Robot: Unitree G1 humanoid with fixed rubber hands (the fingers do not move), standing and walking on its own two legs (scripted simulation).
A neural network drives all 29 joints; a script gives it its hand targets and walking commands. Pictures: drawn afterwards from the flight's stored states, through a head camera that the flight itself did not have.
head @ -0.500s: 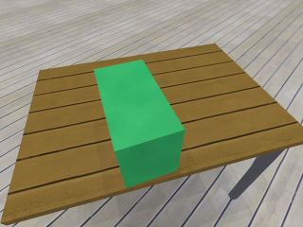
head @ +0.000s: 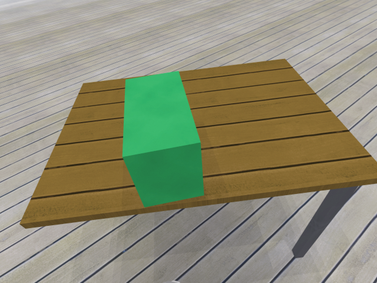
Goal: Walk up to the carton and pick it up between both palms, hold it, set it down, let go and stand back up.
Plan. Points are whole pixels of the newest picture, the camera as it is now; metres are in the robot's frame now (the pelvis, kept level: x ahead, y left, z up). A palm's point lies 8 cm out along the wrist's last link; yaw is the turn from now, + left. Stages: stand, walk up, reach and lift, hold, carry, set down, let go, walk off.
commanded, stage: walk up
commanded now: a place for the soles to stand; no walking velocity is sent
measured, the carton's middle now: (162, 134) +0.52 +0.13 +0.04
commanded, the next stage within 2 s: none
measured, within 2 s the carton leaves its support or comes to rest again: neither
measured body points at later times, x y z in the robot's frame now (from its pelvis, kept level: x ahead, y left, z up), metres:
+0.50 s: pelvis +0.06 +0.00 +0.00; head +0.05 +0.01 +0.45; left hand +0.01 +0.24 -0.16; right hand +0.07 -0.23 -0.15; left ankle +0.00 +0.12 -0.73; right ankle +0.10 -0.11 -0.69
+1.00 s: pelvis +0.07 -0.04 -0.02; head +0.10 -0.04 +0.43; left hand +0.12 +0.22 -0.15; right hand +0.19 -0.29 -0.17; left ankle +0.03 +0.08 -0.72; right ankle +0.21 -0.11 -0.73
